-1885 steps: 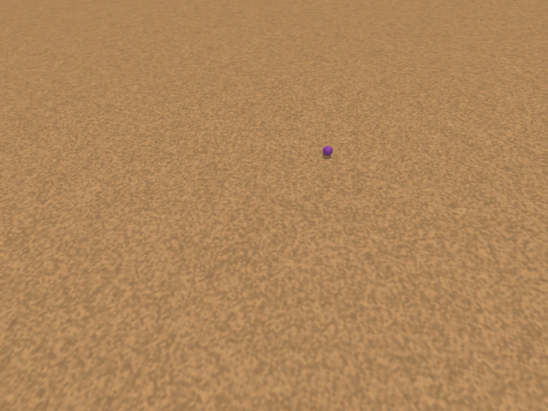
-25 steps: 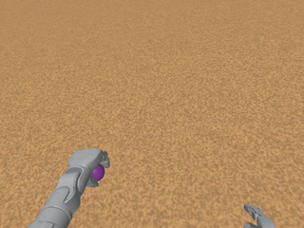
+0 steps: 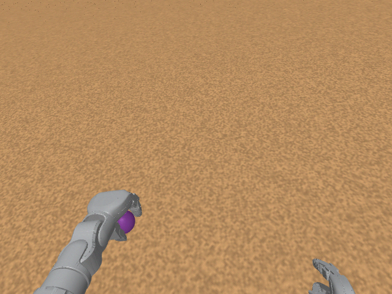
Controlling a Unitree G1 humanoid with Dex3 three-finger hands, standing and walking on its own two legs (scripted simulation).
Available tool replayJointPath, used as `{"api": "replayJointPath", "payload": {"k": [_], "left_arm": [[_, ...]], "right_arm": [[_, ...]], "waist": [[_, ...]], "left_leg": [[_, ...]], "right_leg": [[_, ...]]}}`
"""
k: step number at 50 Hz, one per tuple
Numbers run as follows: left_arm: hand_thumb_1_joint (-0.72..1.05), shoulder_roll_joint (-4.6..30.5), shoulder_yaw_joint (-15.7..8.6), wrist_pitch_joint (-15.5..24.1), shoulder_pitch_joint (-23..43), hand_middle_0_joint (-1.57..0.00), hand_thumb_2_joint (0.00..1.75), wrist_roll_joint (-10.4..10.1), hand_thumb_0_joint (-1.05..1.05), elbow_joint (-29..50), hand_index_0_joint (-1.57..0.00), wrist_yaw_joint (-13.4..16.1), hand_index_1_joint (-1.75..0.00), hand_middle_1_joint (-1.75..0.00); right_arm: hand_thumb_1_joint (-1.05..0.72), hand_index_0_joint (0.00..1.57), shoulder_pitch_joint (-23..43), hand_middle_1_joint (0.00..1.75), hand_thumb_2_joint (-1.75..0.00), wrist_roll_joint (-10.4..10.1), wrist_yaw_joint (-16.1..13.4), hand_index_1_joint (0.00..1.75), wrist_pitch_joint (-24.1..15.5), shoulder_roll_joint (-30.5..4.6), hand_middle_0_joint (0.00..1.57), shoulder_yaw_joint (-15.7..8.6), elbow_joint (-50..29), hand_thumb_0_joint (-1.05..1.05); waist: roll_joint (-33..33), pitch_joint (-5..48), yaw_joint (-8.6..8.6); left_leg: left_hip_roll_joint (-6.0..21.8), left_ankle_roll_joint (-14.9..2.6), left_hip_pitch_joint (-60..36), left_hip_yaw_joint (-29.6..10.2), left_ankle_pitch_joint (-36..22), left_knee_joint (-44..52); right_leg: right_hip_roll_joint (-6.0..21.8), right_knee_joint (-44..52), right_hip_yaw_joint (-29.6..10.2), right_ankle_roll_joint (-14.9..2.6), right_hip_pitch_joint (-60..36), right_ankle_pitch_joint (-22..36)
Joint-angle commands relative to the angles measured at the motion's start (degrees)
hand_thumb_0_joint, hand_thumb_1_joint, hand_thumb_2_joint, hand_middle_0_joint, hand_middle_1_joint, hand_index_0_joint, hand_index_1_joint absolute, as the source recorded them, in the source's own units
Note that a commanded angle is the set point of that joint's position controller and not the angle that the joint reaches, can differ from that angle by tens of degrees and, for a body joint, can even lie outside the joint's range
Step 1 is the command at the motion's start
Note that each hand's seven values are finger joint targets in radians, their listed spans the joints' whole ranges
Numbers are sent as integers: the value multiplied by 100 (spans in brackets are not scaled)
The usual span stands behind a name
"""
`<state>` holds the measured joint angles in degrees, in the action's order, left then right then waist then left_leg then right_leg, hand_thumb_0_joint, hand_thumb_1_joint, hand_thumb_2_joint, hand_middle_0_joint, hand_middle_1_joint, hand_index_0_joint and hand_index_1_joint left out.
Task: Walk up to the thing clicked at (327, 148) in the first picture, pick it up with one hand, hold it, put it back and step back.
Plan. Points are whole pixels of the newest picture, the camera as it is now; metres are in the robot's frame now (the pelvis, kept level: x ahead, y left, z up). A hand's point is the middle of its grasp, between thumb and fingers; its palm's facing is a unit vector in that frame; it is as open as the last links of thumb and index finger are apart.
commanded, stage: hold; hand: left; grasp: from above
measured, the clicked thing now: (123, 221) +0.31 +0.22 -0.06
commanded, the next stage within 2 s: crouch in 0.34 s
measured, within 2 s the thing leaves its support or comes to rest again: neither
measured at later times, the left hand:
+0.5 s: hand (120, 221) +0.30 +0.21 -0.03, palm faces -0.44 -0.06 -0.90, open 7.5 cm
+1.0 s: hand (135, 236) +0.33 +0.23 -0.19, palm faces -0.41 +0.03 -0.91, open 7.5 cm
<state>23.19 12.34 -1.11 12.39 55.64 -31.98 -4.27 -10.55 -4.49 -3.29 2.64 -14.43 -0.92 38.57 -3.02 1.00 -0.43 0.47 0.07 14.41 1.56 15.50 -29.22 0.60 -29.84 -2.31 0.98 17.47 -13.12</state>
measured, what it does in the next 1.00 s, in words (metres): lowers itself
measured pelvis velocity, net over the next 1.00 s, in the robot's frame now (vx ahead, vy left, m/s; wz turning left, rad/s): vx -0.03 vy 0.00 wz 0.02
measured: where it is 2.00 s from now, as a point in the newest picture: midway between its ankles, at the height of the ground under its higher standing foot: outside the picture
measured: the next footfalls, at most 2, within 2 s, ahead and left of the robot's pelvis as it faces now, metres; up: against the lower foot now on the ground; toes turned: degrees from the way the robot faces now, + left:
none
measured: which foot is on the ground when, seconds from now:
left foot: down 0.00-1.00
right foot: down 0.00-1.00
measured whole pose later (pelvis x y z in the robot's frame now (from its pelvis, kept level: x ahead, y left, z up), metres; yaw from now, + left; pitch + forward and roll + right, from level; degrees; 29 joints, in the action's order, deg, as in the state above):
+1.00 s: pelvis -0.03 +0.00 -0.09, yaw +1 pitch +20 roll -1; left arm 22.1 8.7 3.3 32.7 66.1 -65.1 18.3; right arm -13.6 -0.2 -0.5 1.5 -15.7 -4.2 40.6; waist -0.3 8.1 4.8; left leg 0.7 0.2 58.7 -0.7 28.3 -67.3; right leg 0.2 -65.1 -0.6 1.2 60.0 -24.7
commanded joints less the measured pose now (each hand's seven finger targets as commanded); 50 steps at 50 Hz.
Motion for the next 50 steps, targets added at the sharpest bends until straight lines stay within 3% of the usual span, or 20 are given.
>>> {"api": "replayJointPath", "payload": {"k": [1, 4, 11, 14, 15, 20, 22, 23, 26, 27, 31, 34, 38, 42, 45, 47, 50], "left_arm": [[68, 1123, -609, 23, 1643, -92, 38, 33, 0, 1018, -102, 240, -54, -64], [67, 1200, -588, 54, 1951, -90, 36, 29, 0, 1192, -102, 247, -54, -65], [67, 992, -452, 0, 1801, -91, 37, 33, 0, 1058, -102, 320, -54, -65], [67, 1193, -629, -29, 1996, -90, 37, 72, 0, 1148, -101, 352, -54, -66], [68, 1187, -590, -39, 2049, -91, 37, 72, 0, 1151, -102, 358, -54, -66], [71, 1008, -460, -58, 1849, -93, 38, 27, 0, 915, -104, 323, -55, -67], [77, 1124, -600, -46, 1787, -91, 39, 37, 0, 938, -106, 324, -58, -74], [69, 1147, -638, -33, 1759, -83, 36, 62, 0, 903, -98, 323, -54, -69], [67, 975, -480, 37, 1746, -91, 41, 97, 0, 861, -102, 341, -58, -69], [67, 999, -545, 77, 1623, -91, 42, 101, 0, 695, -102, 383, -59, -71], [71, 853, -519, 244, 1595, -94, 41, 257, 0, 86, -105, 748, -57, -68], [69, 879, -533, 359, 2078, -93, 43, 424, 0, -360, -103, 1162, -57, -67], [69, 812, -491, 457, 2836, -91, 44, 704, 0, -943, -102, 1750, -60, -71], [69, 686, -452, 458, 3328, -88, 37, 974, 0, -1902, -102, 2232, -60, -74], [67, 809, -564, 462, 3814, -85, 36, 1007, 0, -2314, -100, 2472, -60, -75], [67, 1026, -699, 425, 3796, -84, 34, 1068, 0, -2669, -100, 2570, -59, -75], [67, 1166, -807, 443, 4246, -85, 37, 1029, 0, -2647, -100, 2642, -60, -74]], "right_arm": [[-91, 20, 552, 30, -90, 19, -51, 30, -217, -679, 20, -264, -837, 0], [-91, 20, 517, 30, -90, 24, -56, 30, -190, -705, 20, -283, -810, 0], [-91, 20, 519, 30, -90, 26, -41, 30, -156, -692, 20, -278, -842, 0], [-91, 20, 483, 30, -90, 30, -34, 30, -129, -719, 20, -293, -832, 0], [-91, 20, 496, 30, -90, 27, -38, 30, -129, -701, 20, -280, -819, 0], [-91, 20, 516, 30, -90, 21, -36, 30, -120, -709, 20, -278, -862, 0], [-90, 20, 506, 30, -91, 16, -38, 30, -110, -721, 20, -286, -872, 0], [-88, 20, 534, 30, -89, 24, -41, 30, -114, -677, 20, -274, -856, 0], [-90, 20, 445, 30, -90, 20, -42, 30, -114, -679, 20, -276, -861, 0], [-90, 20, 412, 30, -90, 26, -43, 30, -109, -688, 20, -285, -826, 0], [-90, 20, 331, 30, -90, 70, -30, 30, -61, -674, 20, -291, -757, 0], [-90, 20, 165, 30, -90, 151, 16, 30, -41, -694, 20, -337, -596, 0], [-90, 20, -196, 30, -90, 270, 104, 30, -75, -775, 20, -470, -345, 0], [-90, 20, -492, 30, -90, 359, 185, 30, -134, -813, 20, -557, -279, 0], [-90, 20, -604, 30, -90, 427, 218, 30, -206, -885, 20, -619, -235, 0], [-90, 20, -657, 30, -90, 457, 215, 30, -234, -938, 20, -633, -245, 0], [-90, 20, -758, 30, -90, 533, 186, 30, -305, -981, 20, -669, -200, 0]], "waist": [[324, 1326, -53], [92, 1385, -6], [152, 1302, -37], [180, 1399, -49], [128, 1415, -45], [213, 1203, -22], [295, 1179, -54], [268, 1177, -95], [444, 1197, 19], [432, 1127, 9], [605, 896, 128], [530, 1045, 226], [316, 1666, 383], [206, 2036, 511], [136, 2500, 553], [37, 2727, 510], [-116, 3248, 616]], "left_leg": [[-181, -106, -434, 4, -1298, 374], [-150, -74, -566, -3, -1464, 402], [-139, -67, -556, -13, -1330, 490], [-156, -86, -592, 8, -1378, 467], [-152, -80, -596, 9, -1422, 469], [-121, -74, -541, -11, -1246, 550], [-142, -94, -498, -2, -1146, 528], [-158, -96, -462, -3, -1123, 532], [-175, -121, -461, 34, -1207, 447], [-165, -112, -437, 33, -1220, 441], [-196, -119, -112, 22, -965, 239], [-226, -103, 330, 45, -878, -199], [-197, -45, 1120, 43, -820, -1229], [-182, -18, 2314, 10, -352, -2184], [-177, -27, 3111, -30, -130, -2878], [-198, -36, 3559, -47, 165, -3205], [-170, -59, 4173, -145, 501, -3768]], "right_leg": [[-199, 453, 165, -126, -559, 934], [-223, 423, 160, -163, -535, 1065], [-224, 493, 189, -176, -504, 915], [-202, 519, 179, -162, -618, 988], [-208, 501, 173, -167, -595, 1034], [-226, 550, 183, -175, -523, 847], [-207, 592, 171, -152, -549, 759], [-197, 601, 179, -154, -566, 728], [-180, 573, 136, -127, -506, 867], [-190, 559, 153, -141, -471, 859], [-152, 422, 161, -133, -106, 650], [-125, 35, 139, -134, 270, 640], [-166, -935, 140, -174, 1150, 628], [-167, -1810, 158, -214, 2125, 238], [-195, -2523, 213, -229, 2847, 9], [-203, -2879, 254, -253, 3212, -276], [-194, -3476, 295, -283, 3869, -544]]}}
